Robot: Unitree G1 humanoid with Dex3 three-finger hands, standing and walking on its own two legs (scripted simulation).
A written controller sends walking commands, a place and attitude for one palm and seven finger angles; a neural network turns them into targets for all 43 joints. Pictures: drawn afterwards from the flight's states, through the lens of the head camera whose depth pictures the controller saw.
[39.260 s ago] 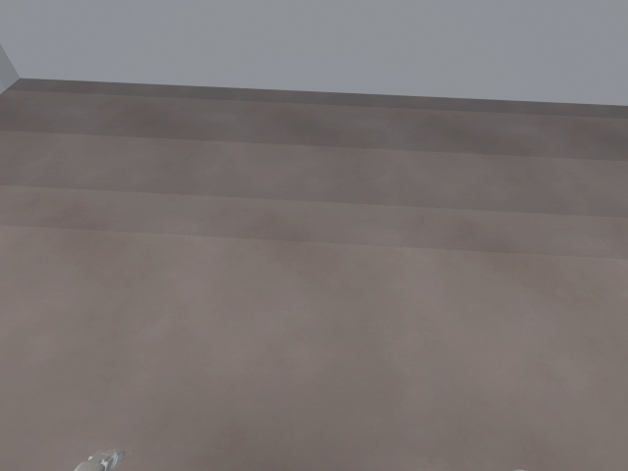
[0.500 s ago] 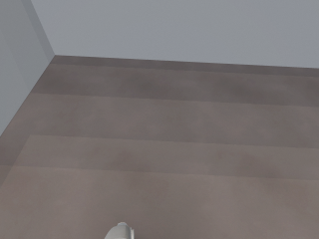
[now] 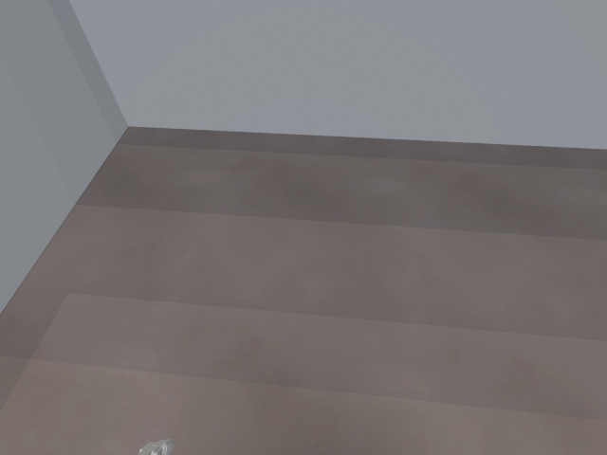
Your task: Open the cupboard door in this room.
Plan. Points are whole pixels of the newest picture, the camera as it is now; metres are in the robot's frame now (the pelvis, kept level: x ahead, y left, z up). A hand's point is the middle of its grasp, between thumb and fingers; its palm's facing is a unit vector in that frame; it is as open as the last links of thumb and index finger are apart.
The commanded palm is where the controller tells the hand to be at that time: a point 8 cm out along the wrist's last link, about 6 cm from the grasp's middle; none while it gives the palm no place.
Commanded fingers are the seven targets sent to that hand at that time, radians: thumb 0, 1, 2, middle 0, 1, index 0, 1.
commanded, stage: turn to face it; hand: left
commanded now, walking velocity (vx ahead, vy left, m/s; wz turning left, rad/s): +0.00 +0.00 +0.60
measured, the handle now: out of the picture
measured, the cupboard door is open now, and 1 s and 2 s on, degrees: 44 44 44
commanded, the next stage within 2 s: none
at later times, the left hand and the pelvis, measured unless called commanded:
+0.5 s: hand out of the picture +0.07 +0.24 -0.16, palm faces +0.32 -0.91 -0.26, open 7.3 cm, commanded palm none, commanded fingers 0.00 0.90 0.90 -0.20 -0.30 -0.20 -0.30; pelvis +0.06 +0.00 +0.00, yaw +18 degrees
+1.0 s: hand out of the picture +0.01 +0.15 -0.17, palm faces +0.62 -0.76 -0.22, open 7.3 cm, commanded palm none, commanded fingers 0.00 0.90 0.90 -0.20 -0.30 -0.20 -0.30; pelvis +0.09 -0.04 +0.00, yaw +38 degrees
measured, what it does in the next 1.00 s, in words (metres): steps on the spot, turning left: left foot, then right foot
